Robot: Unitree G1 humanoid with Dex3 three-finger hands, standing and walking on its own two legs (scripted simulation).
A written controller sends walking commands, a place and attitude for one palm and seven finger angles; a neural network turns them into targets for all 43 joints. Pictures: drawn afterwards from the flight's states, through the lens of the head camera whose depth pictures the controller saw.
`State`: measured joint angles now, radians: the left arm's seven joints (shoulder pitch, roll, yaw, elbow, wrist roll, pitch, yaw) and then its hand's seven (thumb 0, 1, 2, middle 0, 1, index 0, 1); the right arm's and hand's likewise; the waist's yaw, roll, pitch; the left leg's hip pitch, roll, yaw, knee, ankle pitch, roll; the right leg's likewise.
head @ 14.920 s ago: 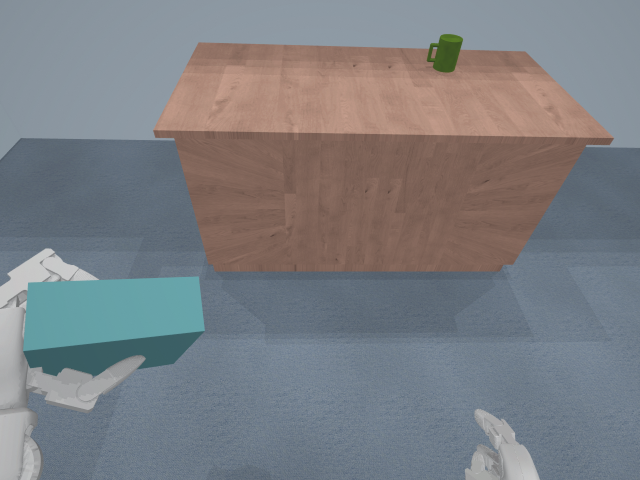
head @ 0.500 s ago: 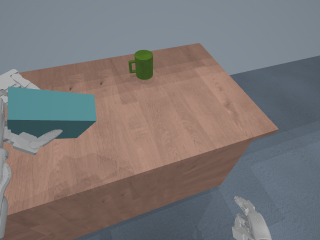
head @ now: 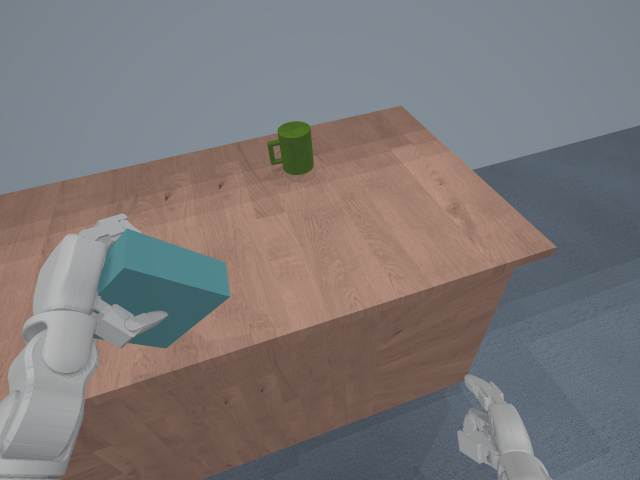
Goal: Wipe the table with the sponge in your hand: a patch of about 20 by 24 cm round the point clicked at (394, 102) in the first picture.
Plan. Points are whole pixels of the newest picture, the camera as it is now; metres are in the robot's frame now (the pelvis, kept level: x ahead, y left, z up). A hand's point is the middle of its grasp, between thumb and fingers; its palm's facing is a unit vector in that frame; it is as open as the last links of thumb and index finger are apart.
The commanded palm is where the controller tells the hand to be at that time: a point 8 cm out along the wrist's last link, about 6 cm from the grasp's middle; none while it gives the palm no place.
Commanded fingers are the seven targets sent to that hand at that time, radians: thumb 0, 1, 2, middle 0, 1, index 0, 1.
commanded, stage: turn the palm down, sponge in hand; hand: left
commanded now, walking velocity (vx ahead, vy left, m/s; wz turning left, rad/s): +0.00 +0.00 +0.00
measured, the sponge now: (165, 299) +0.29 +0.23 +0.10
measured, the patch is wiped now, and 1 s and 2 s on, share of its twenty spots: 0.00 0.00 0.00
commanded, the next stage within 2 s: move the sponge above the wiping area in 1.58 s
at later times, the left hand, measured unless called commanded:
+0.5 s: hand (154, 293) +0.28 +0.23 +0.13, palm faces +0.19 -0.38 -0.91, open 9.4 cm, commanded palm +0.24 +0.26 +0.19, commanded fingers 0.00 0.10 1.30 -1.20 -1.60 -1.20 -1.60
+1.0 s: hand (119, 295) +0.27 +0.27 +0.13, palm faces +0.15 -0.15 -0.98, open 9.4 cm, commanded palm +0.24 +0.26 +0.19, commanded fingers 0.00 0.10 1.30 -1.20 -1.60 -1.20 -1.60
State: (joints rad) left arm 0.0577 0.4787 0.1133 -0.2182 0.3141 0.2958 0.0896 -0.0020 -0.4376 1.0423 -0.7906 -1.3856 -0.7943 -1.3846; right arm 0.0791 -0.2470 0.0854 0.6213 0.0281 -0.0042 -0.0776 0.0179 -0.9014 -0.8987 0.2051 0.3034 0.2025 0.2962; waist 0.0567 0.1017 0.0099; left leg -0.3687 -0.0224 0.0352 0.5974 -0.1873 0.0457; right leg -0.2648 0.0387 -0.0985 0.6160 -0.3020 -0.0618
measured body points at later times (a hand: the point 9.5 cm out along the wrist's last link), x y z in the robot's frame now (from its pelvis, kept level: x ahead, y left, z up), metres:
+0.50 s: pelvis +0.05 -0.02 +0.00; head +0.04 -0.06 +0.45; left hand +0.26 +0.24 +0.18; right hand +0.26 -0.26 -0.08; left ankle +0.09 +0.09 -0.72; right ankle +0.03 -0.08 -0.72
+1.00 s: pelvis +0.04 -0.01 +0.01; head +0.03 -0.05 +0.46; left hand +0.26 +0.28 +0.18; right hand +0.28 -0.22 -0.07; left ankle +0.09 +0.09 -0.72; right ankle +0.03 -0.08 -0.72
